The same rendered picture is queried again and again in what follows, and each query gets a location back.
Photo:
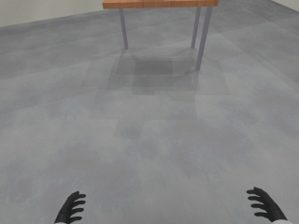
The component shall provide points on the table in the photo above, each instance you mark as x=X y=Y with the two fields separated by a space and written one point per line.
x=209 y=4

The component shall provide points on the left robot hand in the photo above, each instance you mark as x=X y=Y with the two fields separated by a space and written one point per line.
x=64 y=215

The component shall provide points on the right robot hand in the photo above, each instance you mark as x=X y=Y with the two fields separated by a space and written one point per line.
x=273 y=211

